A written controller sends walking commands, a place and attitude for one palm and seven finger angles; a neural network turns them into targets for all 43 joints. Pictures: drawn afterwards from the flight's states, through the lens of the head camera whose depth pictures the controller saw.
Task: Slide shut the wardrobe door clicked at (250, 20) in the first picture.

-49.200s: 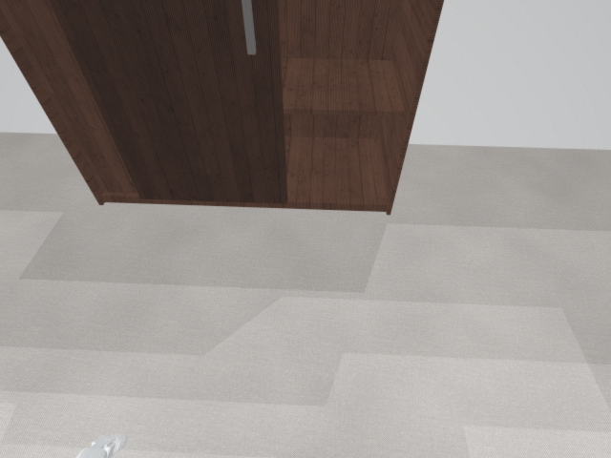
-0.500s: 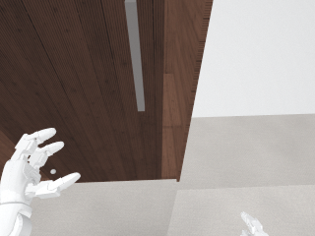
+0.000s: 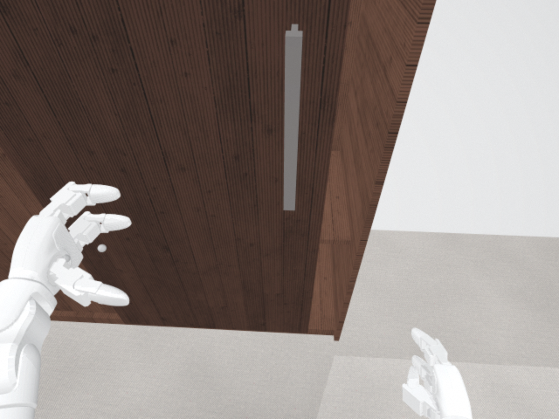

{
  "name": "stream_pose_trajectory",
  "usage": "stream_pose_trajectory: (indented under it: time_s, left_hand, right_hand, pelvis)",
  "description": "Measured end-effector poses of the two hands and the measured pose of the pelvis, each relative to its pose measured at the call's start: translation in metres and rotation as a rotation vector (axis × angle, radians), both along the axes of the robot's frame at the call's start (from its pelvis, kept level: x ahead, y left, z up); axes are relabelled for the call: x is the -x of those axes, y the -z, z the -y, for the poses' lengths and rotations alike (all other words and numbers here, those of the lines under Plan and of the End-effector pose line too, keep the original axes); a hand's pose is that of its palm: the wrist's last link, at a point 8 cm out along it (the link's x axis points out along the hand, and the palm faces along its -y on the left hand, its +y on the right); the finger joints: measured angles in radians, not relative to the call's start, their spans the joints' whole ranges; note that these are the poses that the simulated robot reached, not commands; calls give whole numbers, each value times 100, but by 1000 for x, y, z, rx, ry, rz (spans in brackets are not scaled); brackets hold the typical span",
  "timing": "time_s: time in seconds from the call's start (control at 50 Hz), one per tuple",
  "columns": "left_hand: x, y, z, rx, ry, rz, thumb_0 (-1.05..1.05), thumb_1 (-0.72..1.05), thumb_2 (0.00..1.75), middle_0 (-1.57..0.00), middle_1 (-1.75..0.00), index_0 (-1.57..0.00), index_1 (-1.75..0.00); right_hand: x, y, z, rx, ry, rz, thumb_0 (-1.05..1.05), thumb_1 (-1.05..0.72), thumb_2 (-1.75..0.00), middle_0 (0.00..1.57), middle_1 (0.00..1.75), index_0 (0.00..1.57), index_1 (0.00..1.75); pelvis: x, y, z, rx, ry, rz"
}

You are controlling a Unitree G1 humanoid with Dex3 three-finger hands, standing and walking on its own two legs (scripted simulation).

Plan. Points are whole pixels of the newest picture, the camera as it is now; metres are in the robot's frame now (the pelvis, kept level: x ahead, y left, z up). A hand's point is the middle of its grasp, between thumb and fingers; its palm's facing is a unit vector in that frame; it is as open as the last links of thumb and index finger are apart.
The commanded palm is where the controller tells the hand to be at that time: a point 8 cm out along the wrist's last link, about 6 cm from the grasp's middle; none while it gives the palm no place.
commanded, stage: raise the hand with hooked fingers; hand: left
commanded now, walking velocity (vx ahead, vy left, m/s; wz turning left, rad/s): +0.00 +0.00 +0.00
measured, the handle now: (291, 130) +0.55 +0.05 +0.15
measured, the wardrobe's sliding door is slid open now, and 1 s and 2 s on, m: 0.10 0.10 0.10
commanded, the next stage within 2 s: move the hooked fingers beside the handle in 0.66 s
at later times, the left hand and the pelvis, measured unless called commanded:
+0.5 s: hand (88, 219) +0.27 +0.26 +0.19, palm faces +0.13 -0.99 -0.06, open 14.0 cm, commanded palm +0.24 +0.31 +0.19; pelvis +0.00 -0.01 +0.01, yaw +0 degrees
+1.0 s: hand (132, 212) +0.31 +0.23 +0.17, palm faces +0.12 -0.99 -0.05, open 14.0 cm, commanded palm +0.28 +0.27 +0.18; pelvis +0.00 -0.03 +0.00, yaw +0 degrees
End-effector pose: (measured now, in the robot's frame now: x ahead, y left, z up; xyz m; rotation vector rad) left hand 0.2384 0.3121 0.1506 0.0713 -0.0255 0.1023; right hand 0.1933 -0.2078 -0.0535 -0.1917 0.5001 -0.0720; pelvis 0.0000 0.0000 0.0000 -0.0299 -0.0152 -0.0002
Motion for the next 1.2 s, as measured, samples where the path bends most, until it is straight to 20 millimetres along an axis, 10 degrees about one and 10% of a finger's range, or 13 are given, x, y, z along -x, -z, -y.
stream_pose_trajectory:
  time_s: [0.2, 0.36, 0.82, 1.2]
  left_hand:
    - [-8, -51, -24, -25, -40, 110, -1, -50, 30, -30, -120, -30, -120]
    - [-14, -26, -10, 1, 13, -37, -1, -50, 30, -30, -120, -29, -120]
    - [-10, -41, 19, -6, -11, 76, -2, -50, 30, -31, -120, -30, -120]
    - [-83, -33, 49, 44, 14, 30, -1, -50, 30, -30, -120, -30, -120]
  right_hand:
    - [11, 4, 4, 5, 7, -51, 1, -90, -90, 20, 30, 20, 30]
    - [21, 7, 22, 4, 45, -76, 1, -90, -90, 20, 30, 20, 30]
    - [15, 6, 42, -16, 57, -45, 1, -90, -90, 20, 30, 20, 30]
    - [18, 17, 63, -17, 111, -114, 1, -90, -90, 20, 30, 20, 30]
  pelvis:
    - [1, -4, 2, -4, -7, 24]
    - [3, -5, 4, -7, 1, 16]
    - [0, -4, 28, -18, 8, 30]
    - [-15, -3, 37, -29, 25, -13]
